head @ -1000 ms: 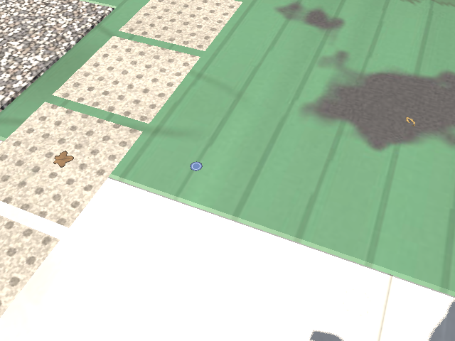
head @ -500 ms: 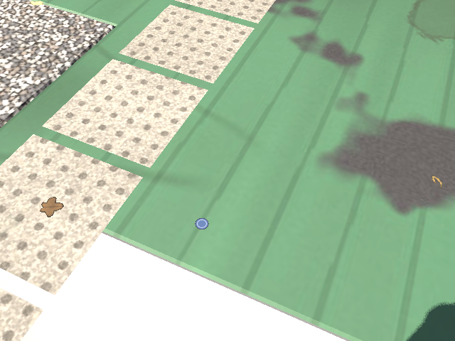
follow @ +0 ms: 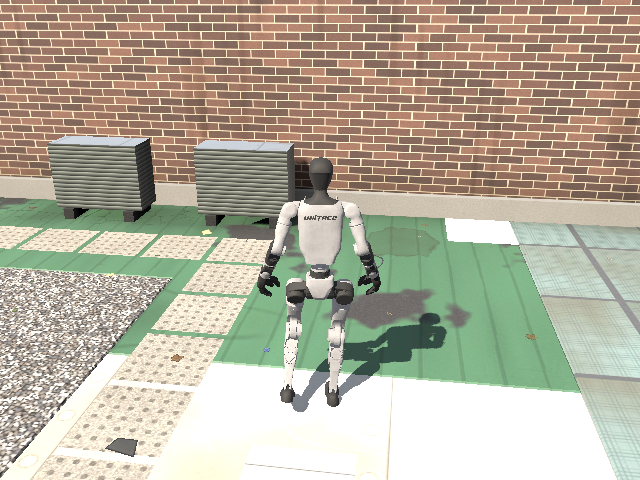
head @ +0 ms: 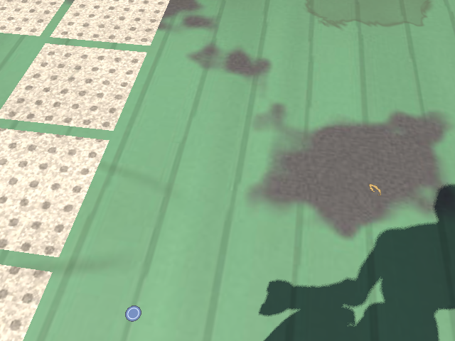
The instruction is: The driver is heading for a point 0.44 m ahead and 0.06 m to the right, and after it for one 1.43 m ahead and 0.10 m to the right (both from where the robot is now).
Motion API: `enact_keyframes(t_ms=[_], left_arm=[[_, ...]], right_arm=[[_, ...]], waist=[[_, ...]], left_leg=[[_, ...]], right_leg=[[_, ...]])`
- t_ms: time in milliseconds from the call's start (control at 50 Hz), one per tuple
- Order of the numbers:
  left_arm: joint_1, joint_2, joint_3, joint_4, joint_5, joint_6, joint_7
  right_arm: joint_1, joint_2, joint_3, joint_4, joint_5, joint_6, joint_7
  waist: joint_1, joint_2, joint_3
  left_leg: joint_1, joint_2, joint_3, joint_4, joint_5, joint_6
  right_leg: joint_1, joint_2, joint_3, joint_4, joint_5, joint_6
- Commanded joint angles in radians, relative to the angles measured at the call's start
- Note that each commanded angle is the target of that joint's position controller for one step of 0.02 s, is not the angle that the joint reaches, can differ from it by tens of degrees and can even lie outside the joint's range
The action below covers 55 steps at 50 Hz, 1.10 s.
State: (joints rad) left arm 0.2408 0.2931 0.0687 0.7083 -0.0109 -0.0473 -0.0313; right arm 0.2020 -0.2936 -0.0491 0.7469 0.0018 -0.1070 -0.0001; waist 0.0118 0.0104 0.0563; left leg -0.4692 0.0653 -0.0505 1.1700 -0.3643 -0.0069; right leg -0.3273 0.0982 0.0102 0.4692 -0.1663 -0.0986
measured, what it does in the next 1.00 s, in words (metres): walks ahead, turning right: left foot, then right foot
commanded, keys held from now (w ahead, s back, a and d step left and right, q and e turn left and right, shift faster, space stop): w+e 0.38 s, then e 0.38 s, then q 0.24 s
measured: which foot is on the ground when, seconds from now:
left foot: up 0.00-0.28, down 0.30-0.78, up 0.80-1.00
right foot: down 0.00-0.32, up 0.34-0.76, down 0.78-1.00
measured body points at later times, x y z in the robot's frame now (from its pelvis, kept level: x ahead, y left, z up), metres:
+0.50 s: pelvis +0.27 +0.05 +0.00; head +0.31 +0.06 +0.45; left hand +0.48 +0.29 -0.10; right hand +0.30 -0.24 -0.10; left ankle +0.32 +0.15 -0.74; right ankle +0.22 -0.08 -0.65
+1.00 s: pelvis +0.39 -0.02 +0.00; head +0.42 -0.05 +0.45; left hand +0.67 +0.11 -0.09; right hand +0.37 -0.32 -0.13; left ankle +0.46 +0.12 -0.70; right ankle +0.41 -0.13 -0.74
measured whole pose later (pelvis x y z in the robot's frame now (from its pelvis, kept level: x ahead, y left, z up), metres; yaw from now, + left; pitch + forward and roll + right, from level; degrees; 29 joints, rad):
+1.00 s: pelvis +0.39 -0.02 +0.00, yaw -27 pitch +1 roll +0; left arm 0.11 0.22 0.03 0.65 0.03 0.00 0.00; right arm 0.14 -0.29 -0.03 0.83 0.01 0.02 -0.01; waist -0.01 0.03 0.05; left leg -0.42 0.08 -0.02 0.84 -0.43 -0.09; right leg -0.35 0.04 -0.04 0.48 -0.15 -0.06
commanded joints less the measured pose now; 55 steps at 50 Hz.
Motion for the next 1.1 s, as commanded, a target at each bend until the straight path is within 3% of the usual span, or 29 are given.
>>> enact_keyframes(t_ms=[20, 120, 180, 240, 280, 300, 320, 340, 360, 380, 400, 420, 460, 500, 540, 620, 700, 740, 760, 780, 800, 820, 840, 860, 880, 920, 960, 1040, 1100], left_arm=[[-0.022, 0.124, 0.031, -0.083, 0.004, -0.019, 0.017], [0.037, 0.164, 0.044, -0.061, -0.010, -0.010, 0.042], [0.091, 0.170, 0.047, -0.041, -0.015, 0.000, 0.046], [0.099, 0.158, 0.047, -0.037, -0.015, 0.006, 0.050], [0.076, 0.136, 0.042, -0.046, -0.010, 0.011, 0.049], [0.079, 0.088, 0.025, -0.054, -0.005, 0.009, 0.046], [0.122, 0.018, 0.001, -0.068, 0.017, 0.007, 0.045], [0.233, 0.017, -0.005, -0.108, -0.029, -0.003, 0.044], [0.205, 0.128, 0.016, -0.071, -0.037, -0.002, 0.049], [0.100, 0.164, 0.028, -0.083, -0.026, 0.005, 0.047], [0.049, 0.149, 0.030, -0.091, -0.015, 0.011, 0.049], [0.020, 0.142, 0.036, -0.103, -0.004, 0.014, 0.049], [0.051, 0.108, 0.037, -0.105, -0.010, 0.030, 0.044], [0.032, 0.072, 0.028, -0.124, -0.009, 0.044, 0.045], [0.003, 0.050, 0.018, -0.139, -0.005, 0.053, 0.041], [-0.068, 0.044, 0.015, -0.157, -0.002, 0.053, 0.014], [-0.119, 0.077, 0.032, -0.192, 0.000, 0.060, -0.011], [-0.062, 0.104, 0.050, -0.188, 0.003, 0.063, -0.014], [0.028, 0.135, 0.068, -0.162, 0.005, 0.061, -0.006], [0.093, 0.217, 0.090, -0.163, 0.010, 0.059, 0.017], [0.053, 0.280, 0.079, -0.199, 0.030, 0.057, 0.039], [0.039, 0.199, 0.048, -0.215, 0.031, 0.049, 0.033], [0.002, 0.133, 0.031, -0.197, 0.031, 0.044, 0.023], [-0.052, 0.078, 0.013, -0.176, 0.017, 0.040, 0.020], [-0.100, 0.043, -0.003, -0.163, 0.017, 0.040, 0.022], [-0.164, 0.062, -0.001, -0.139, 0.040, 0.039, 0.027], [-0.158, 0.068, 0.003, -0.114, 0.055, 0.030, 0.035], [-0.155, 0.130, 0.023, -0.082, 0.038, 0.047, 0.058], [-0.171, 0.122, 0.026, -0.065, 0.024, 0.059, 0.070]], right_arm=[[0.029, -0.103, -0.031, -0.069, -0.017, 0.001, -0.004], [-0.148, -0.047, -0.005, -0.114, -0.015, 0.007, -0.001], [-0.220, -0.068, -0.009, -0.134, 0.004, -0.004, 0.011], [-0.203, -0.113, -0.028, -0.136, 0.010, -0.016, 0.021], [-0.098, -0.133, -0.045, -0.109, 0.009, -0.026, 0.018], [0.005, -0.165, -0.059, -0.093, -0.005, -0.031, 0.012], [0.143, -0.219, -0.071, -0.081, -0.013, -0.028, 0.003], [0.189, -0.283, -0.086, -0.043, -0.019, -0.014, 0.014], [0.133, -0.174, -0.063, -0.073, -0.003, -0.013, 0.018], [0.097, -0.124, -0.049, -0.078, 0.000, -0.006, 0.012], [0.045, -0.105, -0.039, -0.085, -0.014, -0.001, 0.010], [0.010, -0.082, -0.032, -0.077, -0.019, 0.002, 0.007], [-0.009, -0.073, -0.030, -0.064, -0.021, -0.002, 0.003], [-0.017, -0.103, -0.040, -0.045, -0.015, -0.001, -0.001], [-0.026, -0.135, -0.052, -0.032, -0.009, 0.014, -0.012], [-0.049, -0.153, -0.055, -0.015, 0.003, 0.046, -0.027], [-0.040, -0.185, -0.066, 0.004, 0.028, 0.061, -0.022], [-0.060, -0.194, -0.071, 0.001, 0.045, 0.067, -0.023], [-0.052, -0.172, -0.066, 0.003, 0.044, 0.069, -0.023], [0.014, -0.138, -0.051, 0.002, 0.012, 0.064, -0.016], [0.070, -0.050, -0.014, -0.022, -0.049, 0.060, -0.002], [0.092, -0.109, -0.017, 0.006, -0.023, 0.062, 0.011], [0.027, -0.146, -0.026, 0.004, 0.022, 0.074, 0.014], [-0.013, -0.128, -0.023, 0.009, 0.025, 0.088, 0.005], [-0.034, -0.111, -0.019, 0.022, 0.013, 0.103, -0.006], [0.021, -0.085, -0.011, 0.050, 0.004, 0.127, -0.014], [0.030, -0.067, -0.002, 0.063, 0.002, 0.127, -0.017], [-0.017, -0.119, -0.017, 0.034, 0.010, 0.137, -0.022], [-0.020, -0.100, -0.021, 0.025, 0.008, 0.144, -0.018]], waist=[[-0.034, -0.048, -0.097], [0.028, -0.082, -0.060], [0.060, -0.100, -0.062], [0.036, -0.124, -0.066], [-0.026, -0.140, -0.090], [-0.076, -0.108, -0.170], [-0.105, 0.061, -0.312], [-0.038, 0.413, -0.356], [-0.067, 0.226, -0.249], [-0.088, 0.135, -0.151], [-0.070, 0.059, -0.089], [-0.052, 0.057, -0.050], [-0.016, 0.106, -0.058], [-0.007, 0.106, -0.064], [-0.011, 0.097, -0.085], [-0.033, 0.089, -0.103], [-0.038, 0.090, -0.092], [0.003, 0.086, -0.115], [0.046, 0.048, -0.158], [0.060, -0.108, -0.229], [-0.017, -0.332, -0.311], [0.029, -0.199, -0.492], [0.035, -0.133, -0.407], [0.015, -0.075, -0.301], [-0.004, -0.064, -0.242], [-0.054, -0.125, -0.186], [-0.039, -0.132, -0.189], [-0.011, -0.139, -0.157], [-0.018, -0.133, -0.117]], left_leg=[[-0.134, 0.043, -0.017, -0.096, 0.066, -0.036], [-0.055, -0.021, 0.010, -0.483, 0.373, -0.077], [-0.005, -0.055, -0.006, -0.604, 0.441, -0.072], [0.030, -0.054, -0.042, -0.664, 0.359, -0.037], [0.166, -0.057, -0.020, -0.709, 0.306, 0.005], [0.345, 0.007, -0.064, -0.711, 0.278, 0.047], [0.593, 0.193, -0.265, -0.715, 0.209, 0.100], [0.779, 0.374, -0.776, -0.857, -0.123, 0.258], [0.703, 0.344, -0.754, -0.904, -0.292, 0.232], [0.602, 0.301, -0.562, -0.895, -0.211, 0.189], [0.484, 0.257, -0.420, -0.899, 0.023, 0.175], [0.413, 0.222, -0.312, -0.896, 0.243, 0.175], [0.348, 0.184, -0.150, -0.891, 0.580, 0.171], [0.345, 0.187, -0.060, -0.897, 0.761, 0.194], [0.367, 0.199, -0.001, -0.905, 0.808, 0.208], [0.366, 0.176, 0.128, -0.902, 0.751, 0.182], [0.425, 0.205, 0.153, -0.816, 0.734, 0.158], [0.434, 0.195, 0.175, -0.680, 0.824, 0.129], [0.395, 0.148, 0.209, -0.526, 0.804, 0.094], [0.200, 0.077, 0.224, -0.286, 0.508, 0.026], [-0.110, -0.070, 0.177, 0.055, -0.366, -0.045], [-0.107, -0.049, -0.016, 0.166, -0.376, -0.060], [-0.142, -0.005, -0.016, 0.138, -0.292, -0.055], [-0.139, 0.034, -0.014, 0.031, -0.239, -0.053], [-0.086, 0.054, -0.017, -0.071, -0.198, -0.062], [0.111, 0.027, 0.029, -0.219, -0.108, -0.087], [0.180, 0.015, 0.040, -0.340, -0.044, -0.089], [0.150, 0.000, 0.064, -0.368, -0.014, -0.060], [0.137, -0.005, 0.086, -0.406, -0.022, -0.024]], right_leg=[[0.133, -0.258, 0.318, -0.241, 0.262, -0.211], [0.031, -0.171, 0.212, -0.229, 0.173, -0.140], [0.065, -0.195, 0.275, -0.194, 0.074, -0.119], [0.145, -0.235, 0.376, -0.107, 0.017, -0.094], [0.140, -0.213, 0.395, -0.015, 0.034, -0.062], [0.093, -0.159, 0.348, 0.144, 0.031, -0.028], [-0.039, -0.070, 0.233, 0.447, -0.230, 0.017], [-0.390, -0.005, 0.149, 0.734, -0.458, 0.057], [-0.473, -0.077, 0.185, 0.840, -0.378, 0.075], [-0.483, -0.108, 0.155, 0.855, -0.285, 0.080], [-0.434, -0.135, 0.139, 0.830, -0.223, 0.091], [-0.406, -0.155, 0.141, 0.782, -0.194, 0.101], [-0.320, -0.172, 0.107, 0.725, -0.200, 0.120], [-0.331, -0.169, 0.071, 0.646, -0.183, 0.141], [-0.330, -0.176, 0.049, 0.538, -0.103, 0.153], [-0.216, -0.164, -0.004, 0.313, 0.102, 0.135], [-0.164, -0.142, -0.035, 0.178, 0.044, 0.086], [-0.069, -0.100, -0.069, 0.080, 0.027, 0.043], [0.069, -0.059, -0.082, -0.010, 0.121, 0.010], [0.313, -0.193, 0.113, -0.030, 0.541, -0.061], [0.528, -0.471, 0.468, 0.051, 1.044, -0.259], [0.527, -0.541, 0.521, 0.007, 0.917, -0.357], [0.429, -0.483, 0.428, -0.040, 0.655, -0.309], [0.334, -0.400, 0.329, -0.062, 0.473, -0.217], [0.232, -0.354, 0.264, -0.088, 0.373, -0.161], [0.034, -0.290, 0.133, -0.129, 0.367, -0.129], [0.032, -0.291, 0.098, -0.137, 0.328, -0.134], [0.063, -0.363, 0.147, -0.156, 0.134, -0.152], [0.072, -0.379, 0.140, -0.143, 0.064, -0.132]])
